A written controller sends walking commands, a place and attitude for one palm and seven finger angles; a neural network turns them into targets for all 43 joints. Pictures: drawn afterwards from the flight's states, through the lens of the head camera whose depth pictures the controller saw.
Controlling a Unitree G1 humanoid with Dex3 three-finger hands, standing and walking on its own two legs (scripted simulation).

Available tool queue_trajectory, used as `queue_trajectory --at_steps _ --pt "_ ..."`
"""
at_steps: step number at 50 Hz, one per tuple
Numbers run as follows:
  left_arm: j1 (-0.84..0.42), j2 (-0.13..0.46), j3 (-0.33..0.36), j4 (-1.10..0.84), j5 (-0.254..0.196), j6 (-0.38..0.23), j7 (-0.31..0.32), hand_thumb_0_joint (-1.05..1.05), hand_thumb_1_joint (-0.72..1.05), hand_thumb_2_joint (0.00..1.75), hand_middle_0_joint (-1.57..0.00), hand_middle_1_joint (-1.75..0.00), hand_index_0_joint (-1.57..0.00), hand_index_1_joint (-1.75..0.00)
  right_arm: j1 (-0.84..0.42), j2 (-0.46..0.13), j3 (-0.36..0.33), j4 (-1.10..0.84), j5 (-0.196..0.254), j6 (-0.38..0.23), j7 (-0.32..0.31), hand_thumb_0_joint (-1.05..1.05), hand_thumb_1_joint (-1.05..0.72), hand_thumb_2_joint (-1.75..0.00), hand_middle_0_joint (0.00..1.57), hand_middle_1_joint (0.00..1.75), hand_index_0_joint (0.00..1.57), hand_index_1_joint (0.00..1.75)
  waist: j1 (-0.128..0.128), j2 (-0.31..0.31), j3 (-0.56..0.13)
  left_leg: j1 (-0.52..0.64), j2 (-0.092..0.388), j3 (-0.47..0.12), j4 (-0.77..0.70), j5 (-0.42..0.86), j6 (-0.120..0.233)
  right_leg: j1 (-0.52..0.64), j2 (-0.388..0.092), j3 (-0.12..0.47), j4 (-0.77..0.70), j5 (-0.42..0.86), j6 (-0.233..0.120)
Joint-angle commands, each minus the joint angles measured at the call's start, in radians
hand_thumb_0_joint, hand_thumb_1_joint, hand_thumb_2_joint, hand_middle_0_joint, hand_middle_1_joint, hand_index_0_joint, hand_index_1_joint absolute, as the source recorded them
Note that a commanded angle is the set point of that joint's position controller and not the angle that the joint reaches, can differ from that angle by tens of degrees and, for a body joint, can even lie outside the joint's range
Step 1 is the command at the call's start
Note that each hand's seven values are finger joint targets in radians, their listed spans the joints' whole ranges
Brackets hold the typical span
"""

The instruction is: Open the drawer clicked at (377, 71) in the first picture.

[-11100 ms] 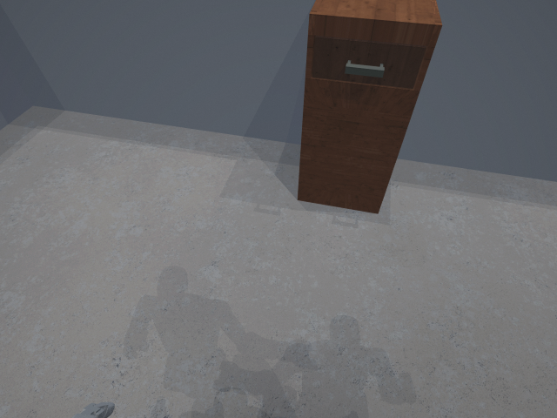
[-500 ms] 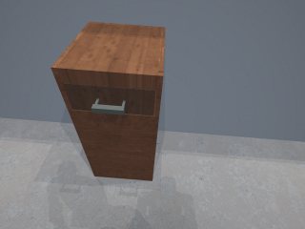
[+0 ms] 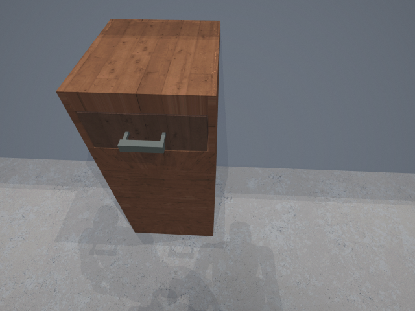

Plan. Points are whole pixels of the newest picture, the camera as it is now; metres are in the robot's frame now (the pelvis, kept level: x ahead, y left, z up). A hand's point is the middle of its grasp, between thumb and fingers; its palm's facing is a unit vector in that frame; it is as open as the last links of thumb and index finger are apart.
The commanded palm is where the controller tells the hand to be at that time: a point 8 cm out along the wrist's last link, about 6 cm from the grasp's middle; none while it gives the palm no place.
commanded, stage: come to a stop and stand still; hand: left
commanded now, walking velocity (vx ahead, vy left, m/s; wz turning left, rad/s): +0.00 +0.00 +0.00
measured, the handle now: (143, 140) +0.54 +0.22 -0.04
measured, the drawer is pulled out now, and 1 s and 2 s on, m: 0.00 0.00 0.00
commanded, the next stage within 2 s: look again from close up in 1.22 s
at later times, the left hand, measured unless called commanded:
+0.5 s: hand out of the picture -0.03 +0.17 -0.16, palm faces +0.02 -0.98 -0.18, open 7.4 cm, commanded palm none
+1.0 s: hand out of the picture +0.00 +0.15 -0.17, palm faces +0.02 -0.98 -0.18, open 7.3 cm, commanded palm none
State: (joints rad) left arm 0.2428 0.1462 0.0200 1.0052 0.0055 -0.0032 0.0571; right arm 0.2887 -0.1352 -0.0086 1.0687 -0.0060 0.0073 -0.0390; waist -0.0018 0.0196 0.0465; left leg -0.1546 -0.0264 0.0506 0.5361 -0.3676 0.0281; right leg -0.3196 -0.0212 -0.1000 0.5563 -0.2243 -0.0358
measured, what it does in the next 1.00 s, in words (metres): stands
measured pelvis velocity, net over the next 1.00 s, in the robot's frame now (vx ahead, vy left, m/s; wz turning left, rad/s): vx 0.02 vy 0.00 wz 0.00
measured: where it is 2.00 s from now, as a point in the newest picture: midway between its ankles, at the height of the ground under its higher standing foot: outside the picture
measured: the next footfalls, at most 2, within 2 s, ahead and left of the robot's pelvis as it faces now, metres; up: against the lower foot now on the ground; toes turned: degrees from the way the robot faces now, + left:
none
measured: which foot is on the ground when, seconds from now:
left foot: down 0.00-1.00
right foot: down 0.00-1.00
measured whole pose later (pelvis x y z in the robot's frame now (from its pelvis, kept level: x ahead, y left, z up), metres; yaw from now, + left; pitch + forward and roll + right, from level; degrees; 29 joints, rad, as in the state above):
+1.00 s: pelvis +0.02 +0.00 +0.01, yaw +0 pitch -1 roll +0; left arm 0.30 0.12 -0.02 1.15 0.01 -0.01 0.03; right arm 0.34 -0.12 0.04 1.15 -0.01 -0.03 -0.04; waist -0.01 0.02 0.03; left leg -0.07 -0.02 0.05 0.43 -0.35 0.03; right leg -0.25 -0.01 -0.10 0.49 -0.22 -0.04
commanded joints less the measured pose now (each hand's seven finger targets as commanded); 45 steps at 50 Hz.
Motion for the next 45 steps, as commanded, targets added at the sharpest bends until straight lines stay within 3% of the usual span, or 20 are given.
queue_trajectory --at_steps 1,2,3,4,5,6,8,11,19,26,40,45 --pt "0.040 0.172 0.024 -0.065 0.014 -0.015 0.006 0.00 0.90 0.90 -0.20 -0.30 -0.20 -0.30 0.089 -0.065 -0.020 -0.113 -0.012 0.000 0.023 0.00 -0.90 -0.90 0.20 0.30 0.20 0.30 -0.027 -0.103 -0.080 -0.069 0.048 -0.022 0.027 -0.048 -0.005 0.016 -0.238 0.290 -0.206 -0.174 -0.102" --pt "0.004 0.168 0.020 -0.076 0.012 -0.008 0.000 0.00 0.90 0.90 -0.20 -0.30 -0.20 -0.30 0.116 -0.066 -0.017 -0.105 -0.016 -0.004 0.027 0.00 -0.90 -0.90 0.20 0.30 0.20 0.30 -0.041 -0.012 -0.020 -0.049 0.053 -0.041 -0.036 -0.007 0.007 -0.074 -0.202 0.253 -0.185 -0.283 -0.089" --pt "-0.004 0.150 0.012 -0.078 0.010 -0.003 -0.006 0.00 0.90 0.90 -0.20 -0.30 -0.20 -0.30 0.118 -0.074 -0.015 -0.105 -0.021 -0.010 0.028 0.00 -0.90 -0.90 0.20 0.30 0.20 0.30 -0.037 0.065 0.042 -0.090 0.080 -0.091 -0.099 0.002 0.023 -0.109 -0.140 0.206 -0.143 -0.281 -0.061" --pt "0.006 0.136 0.005 -0.075 0.008 0.000 -0.012 0.00 0.90 0.90 -0.20 -0.30 -0.20 -0.30 0.095 -0.089 -0.011 -0.117 -0.021 -0.017 0.027 0.00 -0.90 -0.90 0.20 0.30 0.20 0.30 -0.021 0.111 0.070 -0.167 0.124 -0.153 -0.176 -0.014 0.041 -0.064 -0.086 0.163 -0.109 -0.220 -0.034" --pt "0.022 0.126 -0.001 -0.069 0.010 0.002 -0.017 0.00 0.90 0.90 -0.20 -0.30 -0.20 -0.30 0.082 -0.107 -0.010 -0.130 -0.022 -0.021 0.027 0.00 -0.90 -0.90 0.20 0.30 0.20 0.30 -0.006 0.132 0.080 -0.227 0.162 -0.190 -0.240 -0.053 0.054 0.001 -0.055 0.109 -0.065 -0.134 -0.017" --pt "0.038 0.113 -0.007 -0.056 0.012 -0.001 -0.021 0.00 0.90 0.90 -0.20 -0.30 -0.20 -0.30 0.059 -0.124 -0.007 -0.140 -0.019 -0.026 0.025 0.00 -0.90 -0.90 0.20 0.30 0.20 0.30 0.008 0.063 0.070 -0.262 0.177 -0.207 -0.262 -0.051 0.059 0.074 -0.043 0.091 -0.054 -0.057 -0.010" --pt "0.065 0.103 -0.014 -0.033 0.009 -0.005 -0.027 0.00 0.90 0.90 -0.20 -0.30 -0.20 -0.30 0.042 -0.146 -0.003 -0.146 -0.014 -0.030 0.023 0.00 -0.90 -0.90 0.20 0.30 0.20 0.30 0.019 -0.013 0.069 -0.288 0.151 -0.173 -0.271 -0.092 0.047 0.145 -0.058 0.113 -0.091 -0.032 -0.007" --pt "0.074 0.106 -0.018 -0.015 0.006 -0.010 -0.029 0.00 0.90 0.90 -0.20 -0.30 -0.20 -0.30 0.060 -0.145 0.006 -0.124 -0.015 -0.032 0.022 0.00 -0.90 -0.90 0.20 0.30 0.20 0.30 0.012 0.014 0.072 -0.242 0.129 -0.155 -0.281 -0.074 0.038 0.135 -0.070 0.136 -0.126 -0.034 -0.010" --pt "0.093 0.092 -0.027 0.038 0.002 -0.025 -0.028 0.00 0.90 0.90 -0.20 -0.30 -0.20 -0.30 0.101 -0.128 0.022 -0.056 -0.010 -0.035 0.018 0.00 -0.90 -0.90 0.20 0.30 0.20 0.30 -0.001 -0.039 0.051 -0.165 0.116 -0.125 -0.262 0.011 0.031 0.143 -0.093 0.149 -0.168 -0.004 -0.008" --pt "0.104 0.069 -0.028 0.085 0.001 -0.031 -0.024 0.00 0.90 0.90 -0.20 -0.30 -0.20 -0.30 0.133 -0.100 0.030 0.010 -0.007 -0.041 0.010 0.00 -0.90 -0.90 0.20 0.30 0.20 0.30 -0.003 -0.037 0.033 -0.127 0.123 -0.111 -0.246 0.108 0.024 0.170 -0.097 0.134 -0.144 0.090 -0.013" --pt "0.120 0.044 -0.024 0.119 0.000 -0.029 -0.020 0.00 0.90 0.90 -0.20 -0.30 -0.20 -0.30 0.165 -0.061 0.031 0.068 -0.007 -0.042 -0.002 0.00 -0.90 -0.90 0.20 0.30 0.20 0.30 -0.001 -0.003 0.043 -0.103 0.128 -0.090 -0.223 0.172 0.019 0.183 -0.095 0.131 -0.128 0.160 -0.024" --pt "0.121 0.041 -0.023 0.121 0.001 -0.029 -0.020 0.00 0.90 0.90 -0.20 -0.30 -0.20 -0.30 0.165 -0.056 0.031 0.075 -0.007 -0.040 -0.004 0.00 -0.90 -0.90 0.20 0.30 0.20 0.30 0.000 -0.024 0.048 -0.094 0.128 -0.085 -0.215 0.174 0.017 0.178 -0.096 0.135 -0.132 0.177 -0.026"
